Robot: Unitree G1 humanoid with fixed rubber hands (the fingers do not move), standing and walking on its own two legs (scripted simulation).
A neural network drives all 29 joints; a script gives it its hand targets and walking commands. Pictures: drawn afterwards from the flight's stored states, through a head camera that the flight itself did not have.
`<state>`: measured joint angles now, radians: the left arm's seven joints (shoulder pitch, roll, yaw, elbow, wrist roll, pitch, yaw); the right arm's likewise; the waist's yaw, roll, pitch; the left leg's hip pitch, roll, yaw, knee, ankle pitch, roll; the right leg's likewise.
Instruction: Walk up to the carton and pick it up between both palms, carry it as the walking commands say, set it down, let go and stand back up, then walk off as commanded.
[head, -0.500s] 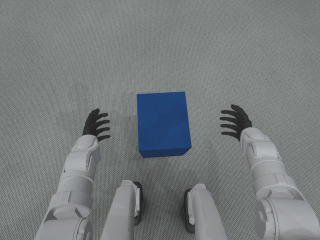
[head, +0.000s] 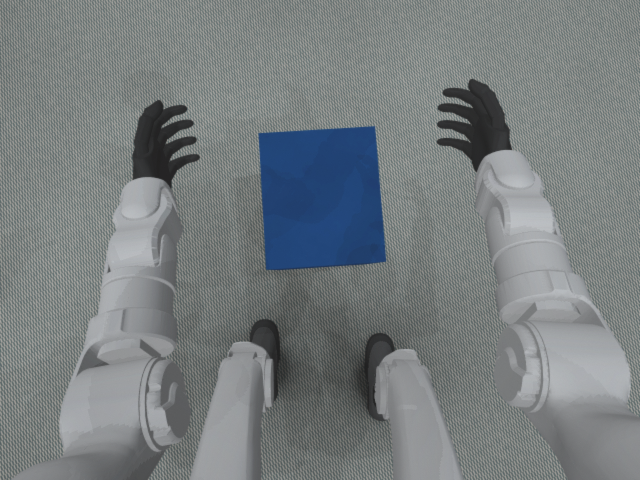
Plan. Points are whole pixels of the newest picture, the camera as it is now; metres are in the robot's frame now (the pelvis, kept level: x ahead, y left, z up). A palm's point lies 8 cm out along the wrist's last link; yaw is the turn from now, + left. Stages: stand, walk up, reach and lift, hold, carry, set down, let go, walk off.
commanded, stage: reach and lift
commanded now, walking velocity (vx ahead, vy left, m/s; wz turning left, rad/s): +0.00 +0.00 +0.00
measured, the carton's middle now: (320, 208) +0.48 +0.02 -0.51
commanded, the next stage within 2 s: none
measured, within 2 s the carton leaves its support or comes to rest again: neither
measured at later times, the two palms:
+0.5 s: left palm (197, 197) +0.45 +0.21 -0.25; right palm (446, 185) +0.48 -0.17 -0.25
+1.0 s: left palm (221, 213) +0.45 +0.21 -0.39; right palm (418, 202) +0.48 -0.17 -0.39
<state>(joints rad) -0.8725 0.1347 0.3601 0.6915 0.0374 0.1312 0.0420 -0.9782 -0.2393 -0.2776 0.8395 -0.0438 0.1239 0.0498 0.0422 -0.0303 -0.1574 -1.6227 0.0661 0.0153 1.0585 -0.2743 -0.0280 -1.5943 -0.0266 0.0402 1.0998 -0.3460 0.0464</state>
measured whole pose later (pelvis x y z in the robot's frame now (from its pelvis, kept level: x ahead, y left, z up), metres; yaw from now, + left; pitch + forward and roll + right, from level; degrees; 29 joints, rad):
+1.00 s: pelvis -0.05 +0.00 -0.23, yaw +2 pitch +46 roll +1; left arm -1.21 0.27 0.18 0.97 -0.22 0.05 0.15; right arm -1.27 -0.38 -0.06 1.03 0.23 0.07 -0.09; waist 0.03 0.00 0.12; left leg -2.28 0.03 -0.03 1.94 -0.45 -0.04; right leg -2.24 -0.01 0.09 2.01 -0.57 0.07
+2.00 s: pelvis -0.08 +0.00 -0.27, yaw +1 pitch +33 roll -1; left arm -1.58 0.35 -0.05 1.21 -0.38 -0.01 0.19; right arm -1.53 -0.39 0.11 1.15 0.34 0.02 -0.14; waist 0.03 0.02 0.52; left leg -2.23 0.01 -0.07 2.09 -0.43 -0.06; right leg -2.16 -0.01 0.07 2.16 -0.56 0.07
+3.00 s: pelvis -0.08 +0.00 -0.27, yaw -2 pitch +29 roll +0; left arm -1.51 0.28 0.26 0.93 -0.14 0.26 0.18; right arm -1.51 -0.33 -0.04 0.96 0.10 0.32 -0.13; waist 0.08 0.00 0.52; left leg -2.16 -0.04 -0.12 2.13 -0.47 -0.12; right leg -2.14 0.07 0.09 2.18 -0.54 0.09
